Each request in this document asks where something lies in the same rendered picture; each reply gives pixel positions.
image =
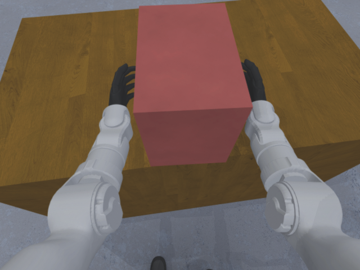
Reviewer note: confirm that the left robot hand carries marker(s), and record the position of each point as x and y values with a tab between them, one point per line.
119	89

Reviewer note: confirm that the robot right upper arm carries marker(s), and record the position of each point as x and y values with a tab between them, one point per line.
308	214

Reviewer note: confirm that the robot left upper arm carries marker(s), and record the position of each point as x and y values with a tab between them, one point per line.
80	217

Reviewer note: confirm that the right robot hand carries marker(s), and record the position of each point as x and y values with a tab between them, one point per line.
254	81

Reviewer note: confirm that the robot left foot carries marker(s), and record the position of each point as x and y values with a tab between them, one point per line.
158	263

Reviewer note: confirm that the left robot forearm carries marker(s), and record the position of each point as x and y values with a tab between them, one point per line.
107	157

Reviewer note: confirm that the pedestal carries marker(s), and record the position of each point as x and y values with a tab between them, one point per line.
57	82

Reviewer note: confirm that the right robot forearm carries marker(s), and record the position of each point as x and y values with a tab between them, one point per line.
272	151

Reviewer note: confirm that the carton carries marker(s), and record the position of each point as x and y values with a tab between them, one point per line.
191	99

